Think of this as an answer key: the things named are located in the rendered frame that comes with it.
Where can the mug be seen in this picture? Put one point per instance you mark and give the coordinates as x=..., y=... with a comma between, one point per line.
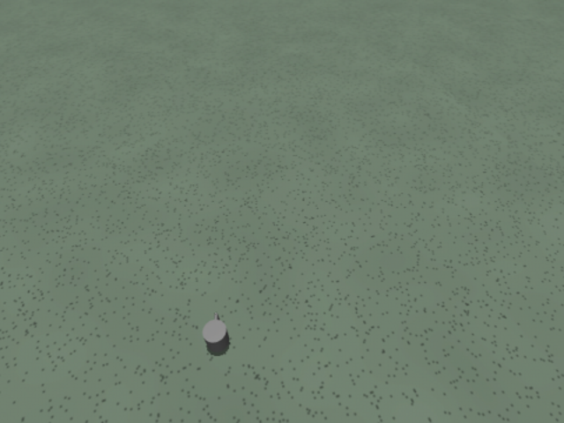
x=215, y=335

